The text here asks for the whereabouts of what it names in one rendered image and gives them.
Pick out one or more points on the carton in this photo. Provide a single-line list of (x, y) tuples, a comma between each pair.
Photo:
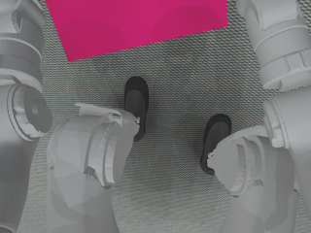
[(88, 28)]

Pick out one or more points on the robot left forearm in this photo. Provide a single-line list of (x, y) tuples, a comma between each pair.
[(22, 42)]

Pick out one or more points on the left robot shin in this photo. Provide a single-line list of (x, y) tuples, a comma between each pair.
[(125, 119)]

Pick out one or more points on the right robot upper arm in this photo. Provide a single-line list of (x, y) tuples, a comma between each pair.
[(287, 121)]

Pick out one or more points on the robot left thigh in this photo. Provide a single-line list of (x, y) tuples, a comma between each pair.
[(90, 157)]

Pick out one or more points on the robot right forearm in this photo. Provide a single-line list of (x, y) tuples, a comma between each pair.
[(280, 38)]

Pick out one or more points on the left robot upper arm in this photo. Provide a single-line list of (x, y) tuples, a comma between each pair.
[(24, 118)]

